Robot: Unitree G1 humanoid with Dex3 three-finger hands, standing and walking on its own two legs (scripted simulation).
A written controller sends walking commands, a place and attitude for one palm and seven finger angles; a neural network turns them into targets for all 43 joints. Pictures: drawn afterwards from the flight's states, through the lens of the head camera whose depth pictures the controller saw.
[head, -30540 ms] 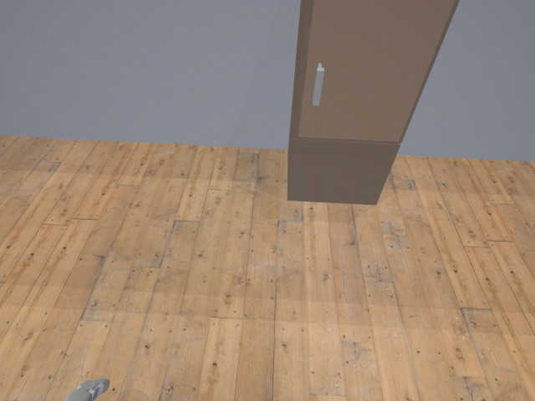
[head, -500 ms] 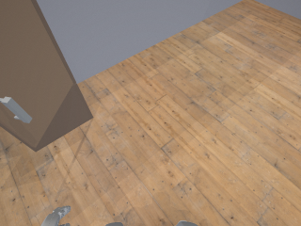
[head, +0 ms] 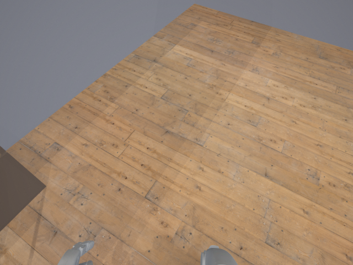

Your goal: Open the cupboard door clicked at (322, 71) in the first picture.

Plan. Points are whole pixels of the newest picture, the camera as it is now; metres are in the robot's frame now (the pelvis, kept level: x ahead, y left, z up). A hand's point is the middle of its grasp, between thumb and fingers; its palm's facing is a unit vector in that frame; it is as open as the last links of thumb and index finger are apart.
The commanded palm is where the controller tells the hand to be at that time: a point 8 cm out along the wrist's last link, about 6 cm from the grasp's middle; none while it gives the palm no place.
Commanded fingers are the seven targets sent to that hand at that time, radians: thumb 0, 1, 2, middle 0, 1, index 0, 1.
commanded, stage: walk to a spot facing it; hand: left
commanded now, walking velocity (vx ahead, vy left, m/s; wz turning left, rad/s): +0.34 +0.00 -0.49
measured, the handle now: out of the picture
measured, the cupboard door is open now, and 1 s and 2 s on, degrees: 40 40 40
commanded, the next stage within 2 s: turn to face it in 1.08 s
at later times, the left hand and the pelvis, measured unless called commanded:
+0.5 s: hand (128, 221) +0.25 +0.15 -0.19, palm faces -0.12 -0.98 -0.17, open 7.3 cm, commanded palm none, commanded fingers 0.00 0.90 0.90 -0.20 -0.30 -0.20 -0.30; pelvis +0.21 -0.04 -0.02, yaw -11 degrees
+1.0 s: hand (176, 140) +0.53 +0.01 -0.17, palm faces -0.20 -0.96 -0.21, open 7.2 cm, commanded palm none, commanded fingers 0.00 0.90 0.90 -0.20 -0.30 -0.20 -0.30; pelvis +0.41 -0.15 +0.00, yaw -14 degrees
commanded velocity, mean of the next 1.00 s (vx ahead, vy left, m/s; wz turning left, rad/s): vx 0.37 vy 0.00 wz -0.14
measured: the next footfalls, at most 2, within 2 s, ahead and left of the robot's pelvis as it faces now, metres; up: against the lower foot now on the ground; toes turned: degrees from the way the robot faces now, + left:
right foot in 0.12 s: +0.14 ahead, -0.14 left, +0.00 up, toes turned -10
left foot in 0.48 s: +0.32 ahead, +0.06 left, +0.00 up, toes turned -3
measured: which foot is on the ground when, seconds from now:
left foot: down 0.00-0.12, up 0.14-0.46, down 0.48-0.82, up 0.84-1.00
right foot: up 0.00-0.10, down 0.12-0.48, up 0.50-0.80, down 0.82-1.00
